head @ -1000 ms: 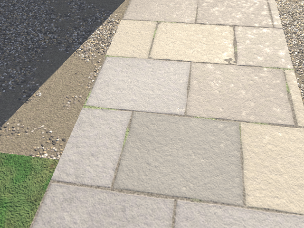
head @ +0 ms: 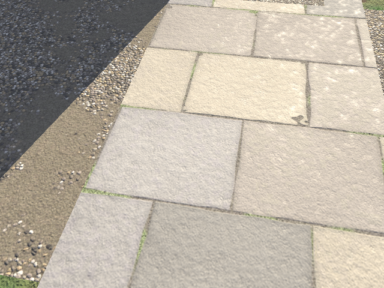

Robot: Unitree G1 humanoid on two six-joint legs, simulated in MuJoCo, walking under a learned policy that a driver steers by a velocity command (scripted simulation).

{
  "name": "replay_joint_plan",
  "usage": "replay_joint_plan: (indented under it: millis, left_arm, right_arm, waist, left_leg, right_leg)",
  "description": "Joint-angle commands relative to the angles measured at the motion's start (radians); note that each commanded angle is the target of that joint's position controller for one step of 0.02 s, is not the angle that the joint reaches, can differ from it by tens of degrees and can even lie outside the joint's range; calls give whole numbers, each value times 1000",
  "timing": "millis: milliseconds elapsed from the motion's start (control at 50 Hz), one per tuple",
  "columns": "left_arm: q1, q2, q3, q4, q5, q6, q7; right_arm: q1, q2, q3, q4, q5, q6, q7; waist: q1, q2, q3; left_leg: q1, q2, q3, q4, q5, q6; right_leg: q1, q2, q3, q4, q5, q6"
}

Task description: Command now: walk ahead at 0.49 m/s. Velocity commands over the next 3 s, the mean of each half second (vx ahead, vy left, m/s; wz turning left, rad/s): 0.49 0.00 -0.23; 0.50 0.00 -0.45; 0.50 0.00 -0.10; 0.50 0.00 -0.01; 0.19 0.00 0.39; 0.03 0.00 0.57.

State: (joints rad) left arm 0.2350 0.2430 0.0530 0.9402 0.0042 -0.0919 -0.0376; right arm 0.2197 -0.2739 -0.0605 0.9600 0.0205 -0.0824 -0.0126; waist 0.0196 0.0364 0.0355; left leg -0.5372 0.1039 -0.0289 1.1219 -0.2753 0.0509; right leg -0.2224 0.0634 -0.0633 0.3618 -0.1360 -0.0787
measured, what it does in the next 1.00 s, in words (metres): walks ahead, turning right: left foot, then right foot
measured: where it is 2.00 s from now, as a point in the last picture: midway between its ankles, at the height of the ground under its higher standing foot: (269, 161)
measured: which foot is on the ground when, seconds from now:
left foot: up 0.00-0.32, down 0.34-0.88, up 0.90-1.00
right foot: down 0.00-0.36, up 0.38-0.86, down 0.88-1.00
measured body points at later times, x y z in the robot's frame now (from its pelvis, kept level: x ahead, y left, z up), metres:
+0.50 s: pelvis +0.28 +0.06 +0.00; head +0.31 +0.07 +0.45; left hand +0.36 +0.34 -0.14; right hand +0.37 -0.22 -0.12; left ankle +0.34 +0.16 -0.74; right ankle +0.19 -0.07 -0.65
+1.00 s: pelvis +0.53 -0.06 -0.01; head +0.56 -0.09 +0.44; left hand +0.76 +0.14 -0.12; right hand +0.49 -0.35 -0.15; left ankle +0.49 +0.13 -0.64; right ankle +0.56 -0.15 -0.74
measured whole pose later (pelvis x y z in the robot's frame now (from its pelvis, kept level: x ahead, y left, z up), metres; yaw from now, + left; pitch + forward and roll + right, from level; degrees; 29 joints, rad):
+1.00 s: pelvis +0.53 -0.06 -0.01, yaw -24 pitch +1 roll +1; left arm 0.18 0.26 0.08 0.80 -0.01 -0.05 -0.03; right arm 0.22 -0.28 -0.06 0.94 0.03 -0.11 0.00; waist -0.01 0.01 0.06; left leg -0.37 0.09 0.01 1.21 -0.41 0.01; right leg -0.37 0.05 -0.05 0.54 -0.19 -0.09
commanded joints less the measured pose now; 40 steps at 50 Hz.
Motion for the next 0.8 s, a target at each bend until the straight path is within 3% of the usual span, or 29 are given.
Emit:
replay_joint_plan:
  millis: [20, 60, 140, 240, 300, 320, 340, 360, 380, 400, 420, 440, 460, 500, 520, 580, 680, 760, 800]
  left_arm:
    - [-42, 135, 23, -51, 3, -25, 14]
    - [7, 149, 25, -35, 0, -21, 29]
    - [86, 155, 24, -8, -12, -13, 44]
    - [179, 168, 31, 28, -26, 13, 51]
    - [166, 187, 43, 24, -28, 27, 57]
    - [148, 188, 44, 17, -27, 31, 56]
    - [141, 158, 33, 7, -20, 32, 54]
    - [139, 100, 12, -31, 1, 32, 52]
    - [264, -12, -15, -46, -21, 13, 48]
    - [214, 107, 12, -34, -43, 3, 50]
    - [129, 157, 29, -59, -57, 0, 52]
    - [94, 146, 30, -63, -54, 3, 57]
    - [77, 132, 36, -68, -42, 8, 59]
    - [95, 89, 40, -73, -44, 32, 51]
    - [86, 70, 38, -84, -44, 43, 49]
    - [26, 64, 39, -125, -34, 61, 46]
    - [-126, 51, 26, -182, -26, 53, 14]
    - [-235, 57, 20, -241, -26, 55, -11]
    - [-237, 75, 27, -261, -25, 58, -19]
  right_arm:
    - [37, -58, -19, -40, -10, 14, -8]
    - [-40, -62, -22, -65, -20, 11, -6]
    - [-187, -37, -12, -106, -16, -3, 9]
    - [-325, -43, 0, -162, -5, -21, 34]
    - [-277, -90, -11, -162, 0, -37, 42]
    - [-198, -115, -24, -144, 0, -42, 39]
    - [-37, -167, -49, -101, -5, -47, 31]
    - [153, -247, -69, -74, -23, -47, 21]
    - [195, -294, -79, -50, -23, -34, 26]
    - [166, -179, -48, -69, -22, -33, 26]
    - [91, -125, -32, -83, -20, -35, 22]
    - [22, -105, -24, -91, -23, -35, 23]
    - [-21, -82, -20, -91, -27, -36, 23]
    - [-55, -60, -16, -82, -37, -38, 21]
    - [-55, -66, -19, -76, -35, -40, 19]
    - [-36, -99, -32, -61, -35, -42, 7]
    - [-6, -139, -43, -57, -30, -28, -9]
    - [58, -168, -54, -40, -10, -4, -11]
    - [64, -187, -60, -37, 0, 10, -10]
  waist:
    - [-44, -96, 6]
    - [-23, -79, 21]
    - [24, -76, 36]
    - [58, -74, 64]
    - [12, -115, 29]
    - [-36, -126, -14]
    - [-106, -114, -124]
    - [-168, -3, -308]
    - [-96, 307, -430]
    - [-123, 200, -370]
    - [-118, 136, -235]
    - [-89, 60, -162]
    - [-66, 51, -106]
    - [-25, 81, -67]
    - [-18, 73, -49]
    - [-14, 28, -9]
    - [-55, 6, 32]
    - [-83, 1, 64]
    - [-62, 17, 48]
  left_leg:
    - [-93, 64, -42, -95, 117, -21]
    - [-158, 62, -40, -212, 231, -40]
    - [-118, 19, 1, -441, 403, -55]
    - [-107, -22, -9, -606, 352, -62]
    - [23, -48, -8, -657, 250, -42]
    - [141, -69, 12, -678, 213, -24]
    - [375, -58, 8, -666, 212, 12]
    - [691, 137, -188, -624, 194, 75]
    - [978, 340, -619, -745, -18, 207]
    - [911, 304, -638, -811, -126, 174]
    - [785, 277, -473, -825, -97, 128]
    - [649, 242, -362, -852, 3, 110]
    - [546, 212, -276, -887, 69, 106]
    - [440, 173, -149, -944, 136, 102]
    - [417, 174, -107, -963, 174, 110]
    - [408, 180, -8, -997, 265, 129]
    - [440, 155, 152, -1015, 317, 108]
    - [570, 190, 208, -968, 380, 89]
    - [617, 204, 231, -890, 580, 73]
  right_leg:
    - [-18, -279, 270, -282, -56, -161]
    - [24, -280, 246, -290, -12, -157]
    - [49, -245, 167, -285, 45, -124]
    - [175, -282, 205, -198, 69, -122]
    - [211, -310, 254, -110, 150, -99]
    - [203, -290, 246, -28, 270, -83]
    - [141, -227, 206, 157, 341, -53]
    - [-51, -143, 145, 480, 114, -12]
    - [-420, -1, 103, 790, -432, 45]
    - [-503, -60, 211, 912, -445, 37]
    - [-553, -103, 195, 930, -351, 26]
    - [-515, -149, 174, 909, -263, 29]
    - [-483, -177, 174, 862, -204, 32]
    - [-407, -210, 169, 818, -150, 35]
    - [-413, -218, 162, 803, -138, 39]
    - [-479, -225, 166, 708, -43, 55]
    - [-454, -201, 88, 430, 161, 55]
    - [-470, -179, 37, 314, 120, 24]
    - [-411, -139, 1, 285, 30, -8]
